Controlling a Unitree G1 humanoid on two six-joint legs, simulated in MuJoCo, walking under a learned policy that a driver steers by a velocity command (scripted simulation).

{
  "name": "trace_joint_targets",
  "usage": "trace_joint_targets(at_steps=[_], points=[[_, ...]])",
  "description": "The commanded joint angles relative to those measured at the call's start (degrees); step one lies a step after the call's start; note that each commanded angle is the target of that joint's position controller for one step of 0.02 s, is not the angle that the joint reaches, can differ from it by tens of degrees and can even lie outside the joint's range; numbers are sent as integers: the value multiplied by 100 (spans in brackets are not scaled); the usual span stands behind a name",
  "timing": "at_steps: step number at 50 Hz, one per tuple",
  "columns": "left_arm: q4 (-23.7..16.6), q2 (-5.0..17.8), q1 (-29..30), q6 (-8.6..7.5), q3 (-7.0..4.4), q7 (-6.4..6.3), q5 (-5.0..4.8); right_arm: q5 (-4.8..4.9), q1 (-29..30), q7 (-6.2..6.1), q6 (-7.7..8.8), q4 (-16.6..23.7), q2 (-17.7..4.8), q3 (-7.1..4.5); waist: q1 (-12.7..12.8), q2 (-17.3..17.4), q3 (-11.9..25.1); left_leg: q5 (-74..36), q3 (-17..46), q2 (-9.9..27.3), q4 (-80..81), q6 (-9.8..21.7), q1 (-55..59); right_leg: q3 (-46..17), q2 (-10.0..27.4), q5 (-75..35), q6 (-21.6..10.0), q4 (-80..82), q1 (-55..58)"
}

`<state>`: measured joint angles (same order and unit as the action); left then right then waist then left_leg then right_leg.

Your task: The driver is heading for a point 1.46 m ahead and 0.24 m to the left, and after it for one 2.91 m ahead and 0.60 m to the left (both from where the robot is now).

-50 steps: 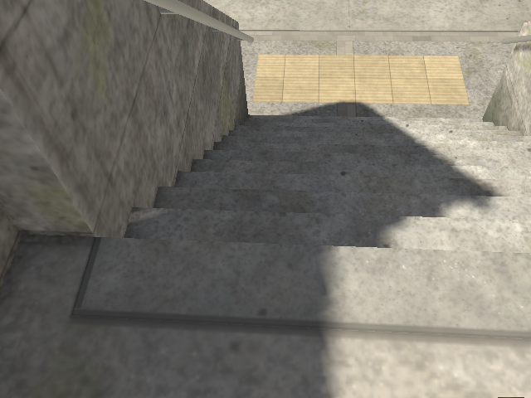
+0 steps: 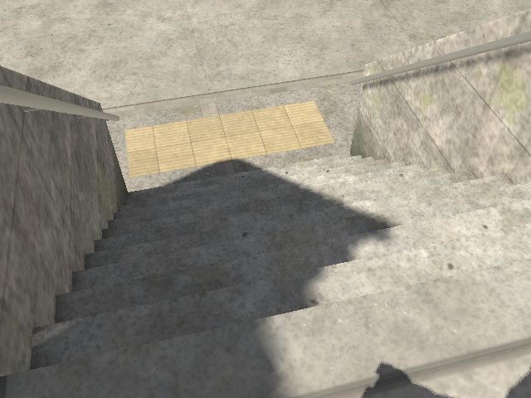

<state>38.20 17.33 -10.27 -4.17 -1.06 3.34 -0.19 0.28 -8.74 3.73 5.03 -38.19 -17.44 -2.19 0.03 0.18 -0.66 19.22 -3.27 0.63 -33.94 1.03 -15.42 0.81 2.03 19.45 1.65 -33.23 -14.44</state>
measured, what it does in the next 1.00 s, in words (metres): walks ahead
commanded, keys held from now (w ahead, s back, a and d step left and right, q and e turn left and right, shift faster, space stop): no key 0.50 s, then w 0.50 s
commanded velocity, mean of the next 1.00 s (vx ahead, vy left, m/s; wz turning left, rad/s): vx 0.15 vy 0.00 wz -0.01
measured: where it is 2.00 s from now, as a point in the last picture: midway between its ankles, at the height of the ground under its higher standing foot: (275, 358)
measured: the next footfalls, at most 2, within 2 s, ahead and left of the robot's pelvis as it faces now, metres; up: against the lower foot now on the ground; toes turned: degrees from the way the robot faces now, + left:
left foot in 1.26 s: +0.44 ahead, +0.08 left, +0.00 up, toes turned +2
right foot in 1.76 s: +0.62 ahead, -0.10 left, +0.00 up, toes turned -3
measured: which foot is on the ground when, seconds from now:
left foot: down 0.00-0.80, up 0.82-1.00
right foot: down 0.00-1.00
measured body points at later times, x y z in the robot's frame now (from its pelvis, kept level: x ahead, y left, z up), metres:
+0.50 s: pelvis +0.00 +0.01 +0.00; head +0.01 +0.01 +0.45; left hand +0.14 +0.28 -0.09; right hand +0.17 -0.26 -0.08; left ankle -0.01 +0.11 -0.73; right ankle -0.02 -0.14 -0.73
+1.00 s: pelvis +0.12 -0.05 +0.02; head +0.12 -0.05 +0.47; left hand +0.12 +0.19 -0.12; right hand +0.26 -0.30 -0.10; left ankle +0.16 +0.10 -0.65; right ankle +0.05 -0.13 -0.73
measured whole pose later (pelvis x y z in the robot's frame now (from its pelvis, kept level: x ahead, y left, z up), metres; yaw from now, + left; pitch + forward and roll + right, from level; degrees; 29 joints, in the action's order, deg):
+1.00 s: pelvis +0.12 -0.05 +0.02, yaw +1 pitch +0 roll +0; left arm 47.7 11.8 -26.7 -5.9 0.8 0.8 4.1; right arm -4.5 -12.5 2.6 4.6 -46.0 -15.2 -1.4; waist 2.0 0.6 0.9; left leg 12.1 1.1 2.6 -60.6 4.0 -33.0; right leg 2.3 -2.4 14.5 -3.6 -14.1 0.2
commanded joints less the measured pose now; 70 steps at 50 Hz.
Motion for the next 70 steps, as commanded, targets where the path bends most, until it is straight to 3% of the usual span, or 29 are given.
trace_joint_targets(at_steps=[1, 25, 27, 28, 29, 31, 32, 34, 35, 36, 38, 40, 41, 42, 43, 45, 46, 49, 53, 56, 59, 62, 63, 64, 65, 66, 67, 68, 70], points=[[-405, 755, 104, -75, -201, -23, -5, 6, 264, -12, 96, 450, -730, -195, 45, -40, 405, -1571, 410, 283, 474, 113, 208, -204, 156, -1223, -117, 418, 76], [-129, 886, 128, -33, -183, -100, 11, -3, 166, 1, 66, 319, -856, -170, 31, 15, 350, -1668, 512, 271, 530, 137, 443, -83, 159, -1174, -44, 518, 25], [-53, 979, -50, 22, -225, -147, 52, -31, -121, -55, 11, 235, -1021, -246, -19, 81, 140, -188, 596, 273, 808, 315, 412, -22, 64, 39, -151, 625, -175], [-89, 1127, 13, 33, -295, -210, 138, -133, -388, -138, -6, 173, -1296, -374, -172, 217, -46, 948, 836, 387, 1055, 640, 474, 18, -41, 883, -297, 477, -543], [-160, 1040, 243, 20, -286, -259, 221, -218, -736, -224, 17, 68, -1344, -417, -380, 452, -196, 1818, 1547, 825, 1500, 1059, 760, 4, -80, 1120, -364, 118, -1119], [-218, 601, 445, -92, -167, -291, 306, -183, -1233, -421, 90, -93, -967, -294, -611, 931, -417, 2420, 3209, 2025, 2349, 1770, 1379, -49, -80, 679, -433, -771, -1932], [-230, 494, 506, -158, -142, -329, 359, -195, -1306, -495, 122, -121, -708, -183, -647, 1007, -424, 2141, 3371, 2212, 2532, 1777, 1362, -302, 43, 992, -513, -1404, -2043], [-257, 380, 404, -209, -144, -349, 495, -241, -989, -598, 149, -160, -494, -64, -322, 738, -378, 1571, 2650, 1915, 2708, 1398, 1111, -275, 114, 1269, -656, -1457, -1633], [-161, 375, 144, -192, -160, -326, 536, -198, -496, -588, 122, -80, -612, -75, -28, 547, -414, 1334, 1955, 1511, 2694, 1125, 670, -50, 37, 1086, -666, -806, -856], [-11, 384, -74, -184, -182, -239, 469, -161, -130, -565, 61, -21, -855, -124, 166, 488, -388, 1099, 1390, 1139, 2520, 1000, 272, 272, -164, 439, -628, -197, -77], [240, 355, -382, -222, -181, -40, 279, -307, -39, -418, -135, -53, -1137, -171, 258, 396, -388, 1108, 1071, 991, 2136, 1091, -289, 461, -463, -933, -545, 744, 1075], [391, 556, -1135, -331, -240, -26, 304, -520, -420, -275, -121, -249, -777, -97, 527, 27, -15, 702, 910, 781, 821, 1052, -866, -34, -184, -747, -735, 727, 2215], [650, 1081, -2237, -390, -373, -183, 479, -573, -508, -212, -52, -210, -268, 13, 831, -966, 367, 667, 409, 66, -1262, 543, -1474, -1645, 977, -1281, -1459, 1284, 2915], [551, 1369, -2719, -409, -394, -225, 465, -472, -306, -56, 125, 72, -83, 66, 992, -1557, 200, 1307, 908, -535, -2415, 355, -3142, -4341, 2104, -978, -2597, 2233, 3326], [685, 954, -2333, -408, -320, -217, 468, -327, -82, -120, 246, -57, -240, 9, 799, -832, -613, 932, 1401, -162, -3366, 438, -3910, -3769, 2273, -228, -2444, 2359, 2931], [481, 150, -1429, -321, -46, -197, 399, -524, -304, -250, 219, -374, -451, -66, 305, -344, -449, 161, 912, 216, -3682, 489, -3337, -2285, 1582, -27, -1855, 2491, 2109], [513, -26, -1299, -296, 63, -209, 393, -603, -293, -248, 160, -389, -270, -21, 120, -340, -496, -168, 880, 371, -3363, 490, -2999, -1854, 1414, -682, -1716, 2593, 1711], [496, 145, -1302, -247, 48, -318, 432, -445, -21, -51, -9, -415, -26, 32, 58, -389, -349, -1075, 463, 373, -2541, 231, -2600, -1035, 1053, -1783, -1563, 2864, 1338], [961, 353, -1975, -219, -12, -93, 451, -363, 726, 46, -175, -221, 263, 159, 277, -389, -365, -1805, 92, 215, -847, -48, -2293, -455, 942, -3388, -1621, 2758, 1248], [1218, 364, -1989, -211, -42, 21, 441, -342, 905, 30, -262, -170, 115, 135, 166, -486, -392, -2192, 312, 172, -287, 76, -2187, -471, 1166, -3684, -1578, 2576, 1416], [1408, 404, -1950, -150, -93, 2, 459, -307, 1190, -40, -273, -121, 2, 93, 117, -467, -380, -2083, 252, 52, 54, 281, -1925, -375, 1267, -3854, -1406, 2361, 1626], [1557, 653, -1955, -121, -186, -15, 492, -177, 873, -131, -230, -224, -257, -46, -218, -481, 14, -2021, -228, -395, 362, 606, -343, 15, 983, -5929, -1039, 1432, 1479], [1567, 644, -2012, -146, -191, 3, 556, -102, 6, -193, -154, -504, -568, -177, -463, -273, 486, -2324, -93, -400, 123, 845, 1075, 205, 642, -5901, -727, 391, 844], [1628, 31, -3008, -187, -9, -4, 692, -158, -1220, -228, -122, -837, -759, -204, -407, 563, 1898, -3270, 1230, 712, -188, 1839, 3896, 217, 83, -3742, -305, -1305, -799], [1513, -319, -2876, -215, 167, 168, 676, -206, -2652, -274, -111, -1239, -735, -188, -964, 1231, 2774, -2258, 3890, 2135, 1075, 2748, 5257, -142, -813, 1123, -129, -3199, -2184], [1239, 119, -1377, -170, -52, 213, 420, -394, -3077, -318, -2, -1554, -639, -237, -1362, 565, 1352, -462, 3874, 1795, 1680, 1935, 4006, -896, -506, 1174, -433, -4417, -3028], [1140, 245, -854, -198, -127, 88, 369, -351, -2016, -330, 80, -1410, -638, -245, -924, 393, 156, 405, 3264, 1723, 1995, 1556, 2306, -861, -38, 630, -600, -4468, -3277], [1155, 303, -838, -191, -137, -60, 513, -294, -1321, -372, 71, -1280, -161, -101, -571, 311, 177, 181, 2860, 1553, 2231, 1509, 1377, -861, 216, 345, -688, -4044, -2765], [1123, -318, -878, -120, 65, -149, 659, -209, -903, -398, 67, -1286, 449, 104, -94, 139, 196, -940, 2131, 1335, 2500, 1433, 254, -798, 508, 19, -634, -3546, -1955]])
Over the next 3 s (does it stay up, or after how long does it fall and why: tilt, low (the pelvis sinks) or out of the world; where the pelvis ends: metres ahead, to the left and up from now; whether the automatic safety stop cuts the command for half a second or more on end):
stays up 0.83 -0.01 -0.20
